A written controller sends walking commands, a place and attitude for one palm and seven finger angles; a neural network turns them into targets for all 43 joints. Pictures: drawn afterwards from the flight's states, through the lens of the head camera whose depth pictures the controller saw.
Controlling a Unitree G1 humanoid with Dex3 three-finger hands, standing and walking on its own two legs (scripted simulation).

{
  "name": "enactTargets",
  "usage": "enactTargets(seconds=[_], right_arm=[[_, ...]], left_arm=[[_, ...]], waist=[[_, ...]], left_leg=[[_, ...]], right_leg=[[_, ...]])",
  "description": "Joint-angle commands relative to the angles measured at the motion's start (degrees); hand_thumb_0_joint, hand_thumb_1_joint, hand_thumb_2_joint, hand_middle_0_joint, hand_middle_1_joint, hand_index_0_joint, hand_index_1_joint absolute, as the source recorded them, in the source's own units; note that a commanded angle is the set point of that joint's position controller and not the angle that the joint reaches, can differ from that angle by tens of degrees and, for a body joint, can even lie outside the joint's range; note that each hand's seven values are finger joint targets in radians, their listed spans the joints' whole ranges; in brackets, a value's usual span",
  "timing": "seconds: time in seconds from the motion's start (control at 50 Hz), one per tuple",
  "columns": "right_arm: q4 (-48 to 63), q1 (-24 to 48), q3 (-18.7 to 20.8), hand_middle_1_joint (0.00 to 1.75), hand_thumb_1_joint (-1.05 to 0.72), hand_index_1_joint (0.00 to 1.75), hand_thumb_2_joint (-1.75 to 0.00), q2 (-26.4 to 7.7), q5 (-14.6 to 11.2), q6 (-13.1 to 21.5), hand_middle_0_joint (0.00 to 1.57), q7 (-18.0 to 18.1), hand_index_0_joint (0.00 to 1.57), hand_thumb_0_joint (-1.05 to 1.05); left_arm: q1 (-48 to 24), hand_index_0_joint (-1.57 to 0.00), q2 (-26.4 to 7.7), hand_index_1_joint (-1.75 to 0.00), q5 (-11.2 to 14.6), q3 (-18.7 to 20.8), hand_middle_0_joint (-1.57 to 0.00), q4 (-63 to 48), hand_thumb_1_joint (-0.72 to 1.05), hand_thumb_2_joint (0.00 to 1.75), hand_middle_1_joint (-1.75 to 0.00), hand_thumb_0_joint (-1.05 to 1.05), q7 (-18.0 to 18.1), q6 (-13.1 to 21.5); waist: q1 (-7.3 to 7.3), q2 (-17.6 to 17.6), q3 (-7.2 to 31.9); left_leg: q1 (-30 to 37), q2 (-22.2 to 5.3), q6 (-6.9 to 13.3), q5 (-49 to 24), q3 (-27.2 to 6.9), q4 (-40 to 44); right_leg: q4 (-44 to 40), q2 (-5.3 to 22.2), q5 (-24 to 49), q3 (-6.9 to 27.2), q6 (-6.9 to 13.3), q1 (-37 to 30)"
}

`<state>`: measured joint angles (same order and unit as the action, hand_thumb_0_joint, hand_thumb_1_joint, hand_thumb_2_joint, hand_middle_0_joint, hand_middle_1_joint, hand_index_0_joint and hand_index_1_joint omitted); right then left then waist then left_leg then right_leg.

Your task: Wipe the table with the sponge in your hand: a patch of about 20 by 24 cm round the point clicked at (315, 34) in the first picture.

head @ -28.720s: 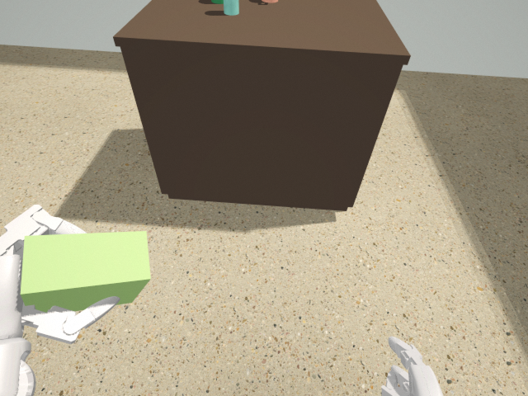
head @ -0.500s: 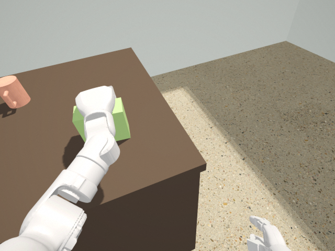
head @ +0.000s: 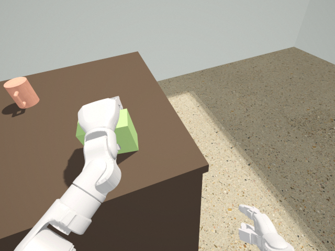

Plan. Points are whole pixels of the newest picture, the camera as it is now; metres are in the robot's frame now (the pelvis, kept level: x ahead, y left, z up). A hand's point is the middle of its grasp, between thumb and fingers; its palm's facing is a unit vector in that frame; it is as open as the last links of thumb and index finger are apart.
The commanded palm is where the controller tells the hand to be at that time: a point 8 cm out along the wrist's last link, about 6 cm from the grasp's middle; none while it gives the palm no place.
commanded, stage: wipe back along the third lane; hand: left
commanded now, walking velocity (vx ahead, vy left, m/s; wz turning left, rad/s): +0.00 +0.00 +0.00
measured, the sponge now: (112, 138) +0.36 +0.19 +0.11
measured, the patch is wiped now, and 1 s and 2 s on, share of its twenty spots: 0.95 0.95 0.95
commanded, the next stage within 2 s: slide back across to the middle lane in 0.56 s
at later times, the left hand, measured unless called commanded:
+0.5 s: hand (113, 141) +0.31 +0.16 +0.15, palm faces +0.20 -0.09 -0.98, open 9.9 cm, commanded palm +0.25 +0.16 +0.17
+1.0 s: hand (106, 150) +0.28 +0.16 +0.16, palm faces +0.26 -0.23 -0.94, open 9.9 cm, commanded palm +0.22 +0.19 +0.20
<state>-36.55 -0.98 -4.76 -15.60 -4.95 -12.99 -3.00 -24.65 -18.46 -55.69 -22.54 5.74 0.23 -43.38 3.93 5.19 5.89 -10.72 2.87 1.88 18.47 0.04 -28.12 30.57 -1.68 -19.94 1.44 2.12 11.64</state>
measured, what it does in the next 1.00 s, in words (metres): stands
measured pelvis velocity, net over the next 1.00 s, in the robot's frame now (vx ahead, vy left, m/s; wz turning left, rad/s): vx -0.02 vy -0.04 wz -0.05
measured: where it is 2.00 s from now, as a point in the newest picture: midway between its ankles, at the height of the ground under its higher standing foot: outside the picture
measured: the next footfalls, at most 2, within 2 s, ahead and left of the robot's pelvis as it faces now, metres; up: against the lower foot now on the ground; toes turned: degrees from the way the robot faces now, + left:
none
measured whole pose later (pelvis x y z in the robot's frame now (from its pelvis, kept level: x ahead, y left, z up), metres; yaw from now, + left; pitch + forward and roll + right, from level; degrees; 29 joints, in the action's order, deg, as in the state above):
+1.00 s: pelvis -0.02 -0.04 +0.00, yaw -3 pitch -2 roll +2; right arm -35.6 0.8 -4.8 -16.1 -3.8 -13.3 0.3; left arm -4.9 -22.7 -48.3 -12.4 -15.8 1.9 -39.8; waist 3.9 5.6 3.5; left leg -6.8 -0.1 -0.7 16.9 1.8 -26.2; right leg 30.7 -4.8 -18.3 3.2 4.8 9.5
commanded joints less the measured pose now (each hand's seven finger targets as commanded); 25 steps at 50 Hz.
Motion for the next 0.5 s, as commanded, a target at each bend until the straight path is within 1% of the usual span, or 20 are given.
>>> enactTargets(seconds=[0.0,0.02,0.04,0.06,0.08,0.1,0.12,0.14,0.16,0.18,0.24,0.26,0.28,0.32,0.36,0.38,0.4,0.44,0.46,0.48], right_arm=[[10.0,12.4,1.9,0.30,-0.90,0.30,-0.90,-5.2,-0.1,2.7,0.20,0.5,0.20,0.00],[10.3,12.8,1.9,0.30,-0.90,0.30,-0.90,-5.2,-0.2,2.6,0.20,0.6,0.20,0.00],[10.1,12.6,1.9,0.30,-0.90,0.30,-0.90,-5.2,0.0,2.6,0.20,0.8,0.20,0.00],[10.2,12.9,2.0,0.30,-0.90,0.30,-0.90,-5.6,0.1,2.5,0.20,1.1,0.20,0.00],[10.4,13.1,1.7,0.30,-0.90,0.30,-0.90,-5.3,0.0,2.5,0.20,1.3,0.20,0.00],[9.9,13.1,1.8,0.30,-0.90,0.30,-0.90,-5.4,-0.1,2.5,0.20,1.5,0.20,0.00],[10.1,13.2,1.7,0.30,-0.90,0.30,-0.90,-5.1,-0.1,2.6,0.20,1.5,0.20,0.00],[10.1,13.1,1.8,0.30,-0.90,0.30,-0.90,-5.1,-0.1,2.6,0.20,1.6,0.20,0.00],[10.2,13.1,1.9,0.30,-0.90,0.30,-0.90,-5.5,0.0,2.6,0.20,1.7,0.20,0.00],[10.4,13.5,1.7,0.30,-0.90,0.30,-0.90,-5.3,0.0,2.8,0.20,1.9,0.20,0.00],[10.3,13.5,1.7,0.30,-0.90,0.30,-0.90,-5.1,-0.1,2.9,0.20,2.1,0.20,0.00],[10.2,13.2,1.9,0.30,-0.90,0.30,-0.90,-5.5,0.0,2.9,0.20,2.2,0.20,0.00],[10.5,13.5,1.7,0.30,-0.90,0.30,-0.90,-5.3,0.0,3.2,0.20,2.2,0.20,0.00],[10.7,13.9,1.6,0.30,-0.90,0.30,-0.90,-5.0,0.0,3.5,0.20,2.2,0.20,0.00],[10.9,13.9,1.8,0.30,-0.90,0.30,-0.90,-5.2,-0.1,3.6,0.20,2.2,0.20,0.00],[11.2,14.1,1.6,0.30,-0.90,0.30,-0.90,-5.0,0.0,3.9,0.20,2.1,0.20,0.00],[11.2,14.3,1.7,0.30,-0.90,0.30,-0.90,-5.0,0.0,4.0,0.20,1.9,0.20,0.00],[11.5,14.5,1.7,0.30,-0.90,0.30,-0.90,-4.8,0.0,4.1,0.20,1.7,0.20,0.00],[11.8,14.3,1.9,0.30,-0.90,0.30,-0.90,-4.9,0.0,4.1,0.20,1.6,0.20,0.00],[11.9,14.7,1.7,0.30,-0.90,0.30,-0.90,-4.8,0.0,4.2,0.20,1.5,0.20,0.00]], left_arm=[[-5.5,-1.20,-0.3,-1.60,3.5,1.4,-1.20,-5.1,0.10,1.30,-1.60,0.00,-2.6,-1.1],[-5.6,-1.20,0.7,-1.60,3.6,0.2,-1.20,-5.8,0.10,1.30,-1.60,0.00,-2.6,-1.2],[-5.5,-1.20,-0.7,-1.60,3.6,1.6,-1.20,-6.0,0.10,1.30,-1.60,0.00,-2.4,-1.2],[-4.4,-1.20,-2.7,-1.60,3.7,3.9,-1.20,-6.1,0.10,1.30,-1.60,0.00,-2.1,-1.0],[-5.3,-1.20,-0.6,-1.60,3.9,1.6,-1.20,-6.0,0.10,1.30,-1.60,0.00,-2.1,-1.1],[-6.7,-1.20,-2.0,-1.60,3.4,2.6,-1.20,-5.5,0.10,1.30,-1.60,0.00,-1.9,-1.2],[-6.4,-1.20,0.1,-1.60,3.4,0.6,-1.20,-5.5,0.10,1.30,-1.60,0.00,-2.0,-1.4],[-5.6,-1.20,-0.6,-1.60,3.7,1.2,-1.20,-6.1,0.10,1.30,-1.60,0.00,-2.0,-1.4],[-4.3,-1.20,-2.9,-1.60,3.9,3.8,-1.20,-5.9,0.10,1.30,-1.60,0.00,-1.7,-1.2],[-4.3,-1.20,-1.7,-1.60,3.8,2.4,-1.20,-5.8,0.10,1.30,-1.60,0.00,-1.7,-1.1],[-5.0,-1.20,-0.8,-1.60,3.7,1.1,-1.20,-6.3,0.10,1.30,-1.60,0.00,-2.0,-1.3],[-3.9,-1.20,-2.7,-1.60,3.8,3.1,-1.20,-6.1,0.10,1.30,-1.60,0.00,-1.8,-1.1],[-2.5,-1.20,-1.5,-1.60,4.0,2.2,-1.20,-6.1,0.10,1.30,-1.60,0.00,-1.8,-1.0],[-0.3,-1.20,-1.5,-1.60,4.5,2.1,-1.20,-6.8,0.10,1.30,-1.60,0.00,-2.1,-0.9],[1.1,-1.20,-3.3,-1.60,4.8,4.0,-1.20,-8.1,0.10,1.30,-1.60,0.00,-2.0,-0.4],[3.2,-1.20,-1.9,-1.60,5.1,2.9,-1.20,-8.2,0.10,1.30,-1.60,0.00,-2.0,-0.3],[4.7,-1.20,-2.6,-1.60,5.3,3.8,-1.20,-9.3,0.10,1.30,-1.60,0.00,-2.1,-0.1],[7.6,-1.20,-2.0,-1.60,5.6,3.3,-1.20,-11.4,0.10,1.30,-1.60,0.00,-2.2,0.2],[9.5,-1.20,-2.6,-1.60,6.0,4.4,-1.20,-12.6,0.10,1.30,-1.60,0.00,-2.1,0.6],[10.3,-1.20,-2.0,-1.60,6.3,3.7,-1.20,-13.4,0.10,1.30,-1.60,0.00,-2.0,0.7]], waist=[[-0.21,-9.6,7.2],[-0.43,-9.9,6.5],[-0.13,-10.3,7.2],[0.36,-9.1,6.8],[-0.18,-10.1,6.5],[-0.41,-10.4,6.1],[-0.55,-10.1,5.7],[-0.27,-10.3,6.0],[0.23,-9.8,6.0],[-0.05,-9.7,6.0],[-0.34,-9.9,5.4],[-0.06,-8.9,5.3],[0.13,-10.0,5.7],[0.38,-10.9,5.5],[0.58,-9.9,5.5],[0.75,-10.4,5.1],[0.90,-11.3,5.0],[0.96,-11.5,4.5],[1.37,-10.6,4.4],[1.14,-11.8,3.6]], left_leg=[[0.1,-1.0,-0.2,-25.4,0.1,2.0],[-0.1,-0.9,-0.1,-24.2,0.3,2.1],[-0.3,-0.9,0.0,-23.5,0.3,2.2],[-0.9,-0.8,-0.2,-22.2,0.2,2.5],[-1.2,-0.7,0.0,-21.0,0.5,2.7],[-1.3,-0.9,0.0,-19.8,0.5,2.9],[-1.5,-0.6,0.1,-19.4,0.6,2.9],[-1.4,-0.6,0.2,-19.0,0.7,2.8],[-2.0,-0.6,0.0,-18.0,0.5,3.2],[-2.0,-0.6,0.1,-17.6,0.9,3.1],[-1.9,-0.4,0.4,-16.8,1.1,3.1],[-2.1,-0.4,0.2,-16.1,0.9,3.4],[-2.3,-0.3,0.3,-16.1,1.2,3.3],[-2.6,-0.2,0.4,-16.0,1.3,3.2],[-3.0,-0.2,0.2,-15.8,1.3,3.2],[-3.0,-0.1,0.4,-15.9,1.5,3.1],[-3.0,-0.1,0.3,-16.1,1.4,3.0],[-2.8,0.0,0.4,-17.2,1.7,2.7],[-2.8,-0.1,0.3,-17.3,1.4,2.8],[-2.9,-0.2,0.4,-16.9,1.6,2.9]], right_leg=[[-0.7,-0.8,29.5,-0.5,1.5,-7.0],[-1.3,-0.8,28.4,-0.4,1.3,-6.8],[-1.2,-0.8,28.0,-0.2,1.3,-7.4],[-1.7,-0.9,26.5,0.7,1.5,-7.3],[-1.7,-0.6,25.5,0.2,1.1,-7.4],[-2.2,-0.7,24.0,0.7,1.2,-6.6],[-2.4,-0.7,23.4,0.6,1.1,-6.5],[-2.6,-0.7,23.4,0.9,0.9,-7.0],[-2.8,-0.8,22.2,1.5,1.1,-7.3],[-2.7,-0.5,21.9,1.2,0.9,-7.4],[-3.5,-0.5,20.9,1.7,0.5,-6.9],[-3.6,-0.7,20.0,2.2,0.8,-6.9],[-3.5,-0.5,20.2,1.8,0.4,-7.7],[-3.8,-0.5,20.5,2.4,0.1,-8.3],[-3.6,-0.4,20.7,3.3,0.2,-8.8],[-3.6,-0.3,21.4,3.0,-0.1,-9.2],[-3.7,-0.4,21.9,3.3,-0.2,-9.3],[-3.6,-0.3,24.3,3.8,-0.4,-9.8],[-3.3,-0.4,24.6,4.0,-0.3,-9.9],[-3.5,-0.3,24.4,3.6,-0.6,-9.7]])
